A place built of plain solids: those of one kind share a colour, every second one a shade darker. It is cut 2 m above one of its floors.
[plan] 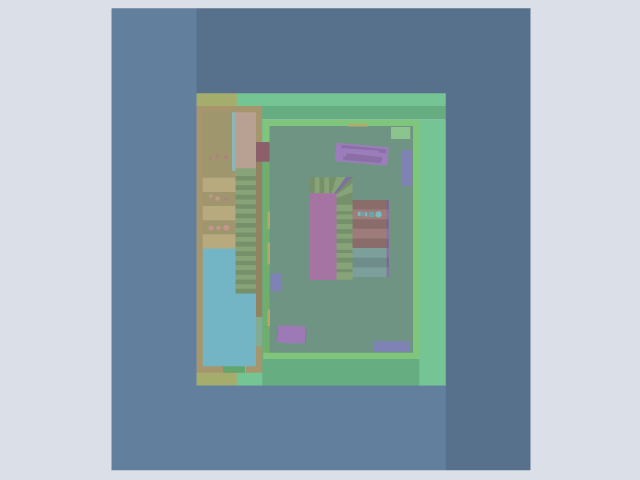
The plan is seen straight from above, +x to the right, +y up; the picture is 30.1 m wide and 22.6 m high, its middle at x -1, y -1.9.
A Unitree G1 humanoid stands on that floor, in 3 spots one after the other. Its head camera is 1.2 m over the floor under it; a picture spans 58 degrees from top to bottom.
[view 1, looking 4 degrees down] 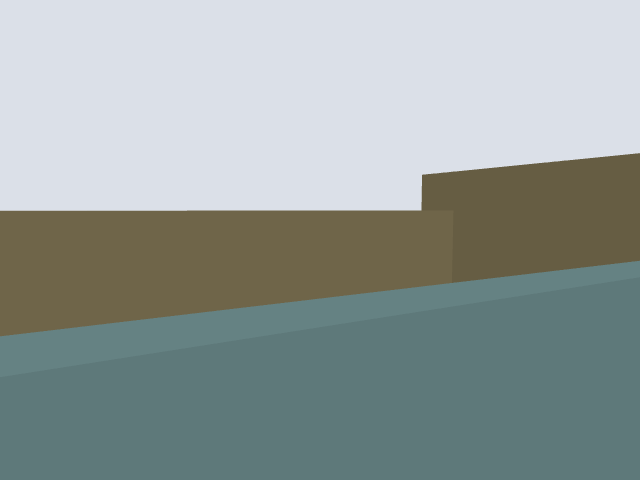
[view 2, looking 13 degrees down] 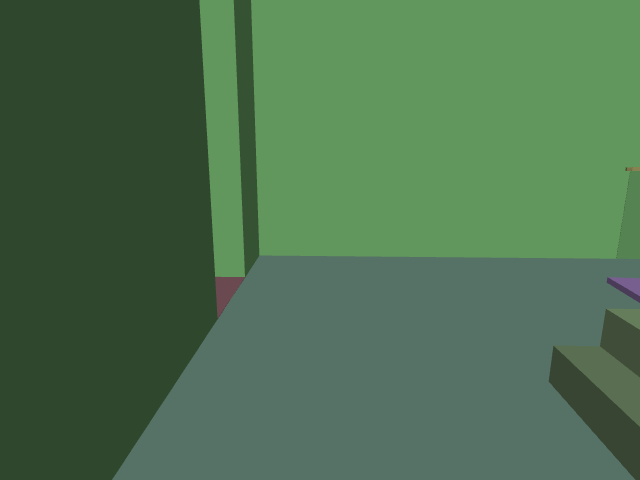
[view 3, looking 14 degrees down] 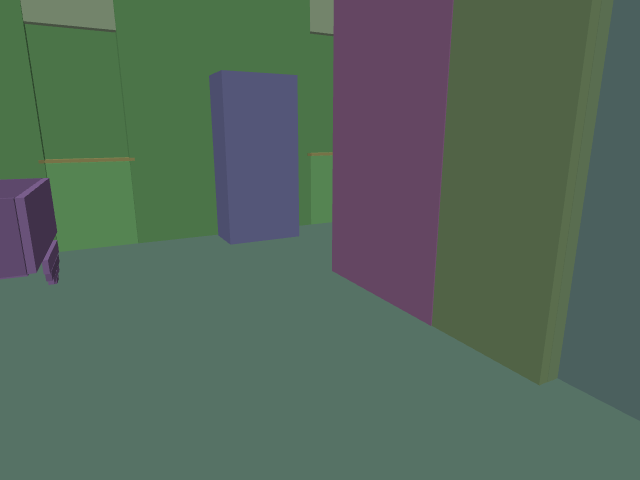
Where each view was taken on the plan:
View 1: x -4.50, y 1.94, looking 150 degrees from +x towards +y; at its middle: wall_yard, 2.34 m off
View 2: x -2.58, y -0.97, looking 92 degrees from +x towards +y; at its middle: wall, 4.56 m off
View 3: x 1.69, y -5.60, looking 152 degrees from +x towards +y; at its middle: floor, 4.96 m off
